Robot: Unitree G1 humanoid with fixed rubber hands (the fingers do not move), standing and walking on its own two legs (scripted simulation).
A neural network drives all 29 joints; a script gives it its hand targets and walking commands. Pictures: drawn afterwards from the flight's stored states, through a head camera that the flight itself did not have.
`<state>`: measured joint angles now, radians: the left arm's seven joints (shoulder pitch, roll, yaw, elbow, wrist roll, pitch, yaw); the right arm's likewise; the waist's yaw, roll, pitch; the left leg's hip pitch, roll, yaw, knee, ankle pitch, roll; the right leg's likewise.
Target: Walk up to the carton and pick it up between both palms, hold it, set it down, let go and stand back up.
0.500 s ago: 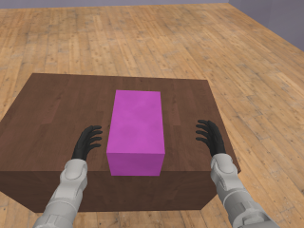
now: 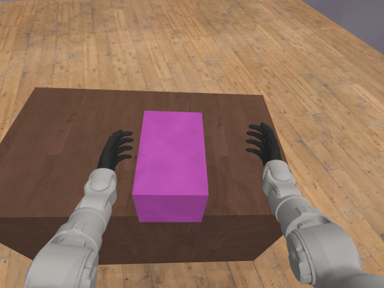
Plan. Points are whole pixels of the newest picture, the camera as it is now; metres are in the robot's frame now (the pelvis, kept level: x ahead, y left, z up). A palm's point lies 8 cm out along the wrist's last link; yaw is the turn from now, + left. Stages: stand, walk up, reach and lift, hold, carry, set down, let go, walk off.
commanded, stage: reach and lift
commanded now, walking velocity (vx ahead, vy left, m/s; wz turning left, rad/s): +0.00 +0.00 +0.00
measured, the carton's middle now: (172, 164) +0.47 +0.06 -0.11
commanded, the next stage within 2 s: none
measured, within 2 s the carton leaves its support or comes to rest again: neither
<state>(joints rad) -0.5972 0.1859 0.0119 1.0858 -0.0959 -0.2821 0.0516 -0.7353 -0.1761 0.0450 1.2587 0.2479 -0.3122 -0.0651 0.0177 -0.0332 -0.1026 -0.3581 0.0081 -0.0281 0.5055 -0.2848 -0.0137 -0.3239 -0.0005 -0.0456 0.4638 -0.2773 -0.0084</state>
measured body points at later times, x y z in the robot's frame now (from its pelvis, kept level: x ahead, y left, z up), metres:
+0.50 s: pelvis -0.02 +0.00 -0.02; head +0.08 +0.01 +0.42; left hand +0.38 +0.20 -0.03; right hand +0.40 -0.18 -0.01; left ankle -0.03 +0.12 -0.74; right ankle -0.03 -0.12 -0.74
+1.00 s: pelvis -0.06 +0.00 -0.05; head +0.07 +0.01 +0.38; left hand +0.37 +0.18 -0.06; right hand +0.39 -0.10 -0.05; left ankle -0.03 +0.12 -0.74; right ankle -0.03 -0.12 -0.74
